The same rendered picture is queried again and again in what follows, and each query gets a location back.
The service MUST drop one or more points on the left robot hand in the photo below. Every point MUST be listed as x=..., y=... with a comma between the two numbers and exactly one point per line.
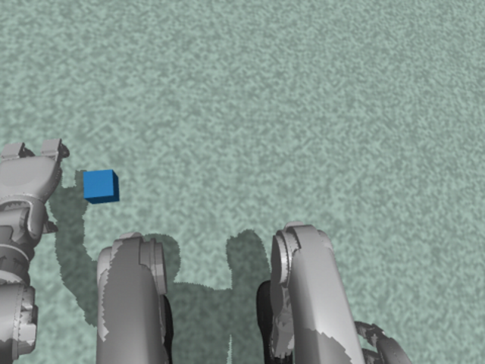
x=23, y=173

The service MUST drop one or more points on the left robot arm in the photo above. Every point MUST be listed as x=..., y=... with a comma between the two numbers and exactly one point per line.
x=22, y=220

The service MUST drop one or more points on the right robot hand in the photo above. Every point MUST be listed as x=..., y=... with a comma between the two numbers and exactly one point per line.
x=388, y=350

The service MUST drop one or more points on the right robot foot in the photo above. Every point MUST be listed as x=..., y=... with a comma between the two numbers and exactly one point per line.
x=265, y=318

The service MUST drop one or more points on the cube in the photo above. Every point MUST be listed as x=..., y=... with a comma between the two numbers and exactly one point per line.
x=100, y=186

